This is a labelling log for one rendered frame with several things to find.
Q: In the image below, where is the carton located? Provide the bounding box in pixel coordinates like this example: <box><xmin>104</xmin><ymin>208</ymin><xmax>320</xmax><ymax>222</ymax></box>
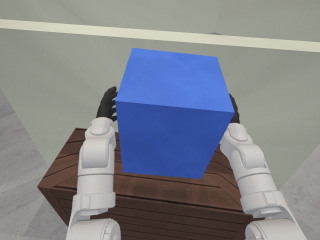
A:
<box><xmin>115</xmin><ymin>48</ymin><xmax>235</xmax><ymax>179</ymax></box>

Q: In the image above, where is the robot left hand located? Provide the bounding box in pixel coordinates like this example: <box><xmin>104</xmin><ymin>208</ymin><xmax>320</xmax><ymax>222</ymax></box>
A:
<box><xmin>96</xmin><ymin>86</ymin><xmax>118</xmax><ymax>122</ymax></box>

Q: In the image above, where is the left robot upper arm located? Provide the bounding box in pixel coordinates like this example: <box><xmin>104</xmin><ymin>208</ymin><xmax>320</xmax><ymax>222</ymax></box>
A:
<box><xmin>67</xmin><ymin>218</ymin><xmax>121</xmax><ymax>240</ymax></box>

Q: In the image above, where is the pedestal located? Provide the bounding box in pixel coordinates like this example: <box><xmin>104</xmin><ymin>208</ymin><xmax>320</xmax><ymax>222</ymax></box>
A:
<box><xmin>37</xmin><ymin>128</ymin><xmax>266</xmax><ymax>240</ymax></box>

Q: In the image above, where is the left robot forearm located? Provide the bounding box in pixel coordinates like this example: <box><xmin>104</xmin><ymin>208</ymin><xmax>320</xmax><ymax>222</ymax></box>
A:
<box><xmin>65</xmin><ymin>117</ymin><xmax>116</xmax><ymax>240</ymax></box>

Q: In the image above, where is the right robot upper arm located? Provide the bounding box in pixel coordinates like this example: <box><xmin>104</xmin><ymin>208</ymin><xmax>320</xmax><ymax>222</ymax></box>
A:
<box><xmin>245</xmin><ymin>218</ymin><xmax>306</xmax><ymax>240</ymax></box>

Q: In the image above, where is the right robot forearm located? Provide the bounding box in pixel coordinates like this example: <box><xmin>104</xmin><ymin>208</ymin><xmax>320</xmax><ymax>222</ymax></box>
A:
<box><xmin>220</xmin><ymin>123</ymin><xmax>307</xmax><ymax>240</ymax></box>

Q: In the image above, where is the robot right hand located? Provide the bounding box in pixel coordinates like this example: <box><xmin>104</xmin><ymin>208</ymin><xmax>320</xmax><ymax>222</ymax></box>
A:
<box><xmin>229</xmin><ymin>93</ymin><xmax>240</xmax><ymax>124</ymax></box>

